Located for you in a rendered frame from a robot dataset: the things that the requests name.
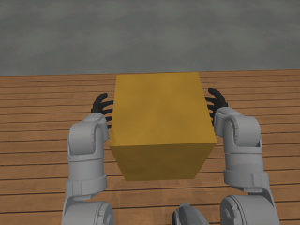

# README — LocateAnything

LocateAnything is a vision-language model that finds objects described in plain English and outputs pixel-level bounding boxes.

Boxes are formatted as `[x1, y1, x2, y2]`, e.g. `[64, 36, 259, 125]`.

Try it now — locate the robot left upper arm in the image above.
[62, 201, 114, 225]

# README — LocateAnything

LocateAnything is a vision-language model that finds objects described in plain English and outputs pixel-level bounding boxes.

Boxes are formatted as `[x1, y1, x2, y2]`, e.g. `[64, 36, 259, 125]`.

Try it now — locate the robot right thigh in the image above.
[174, 205, 210, 225]

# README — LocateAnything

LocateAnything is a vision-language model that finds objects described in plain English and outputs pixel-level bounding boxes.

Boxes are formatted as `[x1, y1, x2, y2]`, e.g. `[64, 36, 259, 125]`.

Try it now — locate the carton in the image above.
[109, 72, 217, 182]

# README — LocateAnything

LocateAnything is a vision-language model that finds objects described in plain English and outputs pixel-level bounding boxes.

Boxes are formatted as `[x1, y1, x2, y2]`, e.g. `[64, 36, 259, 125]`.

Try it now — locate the robot right upper arm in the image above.
[219, 195, 279, 225]

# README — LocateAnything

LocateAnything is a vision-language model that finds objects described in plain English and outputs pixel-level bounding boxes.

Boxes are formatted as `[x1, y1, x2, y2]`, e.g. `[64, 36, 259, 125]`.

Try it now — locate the robot left forearm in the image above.
[61, 112, 109, 225]

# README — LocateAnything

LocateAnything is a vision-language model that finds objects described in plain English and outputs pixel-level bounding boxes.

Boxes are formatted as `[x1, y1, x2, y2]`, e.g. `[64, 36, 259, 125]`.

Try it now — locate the robot left hand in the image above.
[91, 93, 114, 129]

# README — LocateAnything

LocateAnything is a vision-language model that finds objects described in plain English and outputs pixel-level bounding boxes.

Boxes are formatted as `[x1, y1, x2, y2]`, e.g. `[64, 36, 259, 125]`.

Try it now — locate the robot right forearm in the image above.
[214, 107, 280, 225]

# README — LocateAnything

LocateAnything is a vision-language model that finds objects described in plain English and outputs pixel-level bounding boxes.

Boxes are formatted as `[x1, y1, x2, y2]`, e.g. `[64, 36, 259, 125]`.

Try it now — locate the robot right hand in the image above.
[205, 88, 228, 126]

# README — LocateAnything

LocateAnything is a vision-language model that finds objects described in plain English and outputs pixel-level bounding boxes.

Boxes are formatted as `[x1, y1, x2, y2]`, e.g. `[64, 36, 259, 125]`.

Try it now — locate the robot right shin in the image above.
[178, 202, 190, 209]

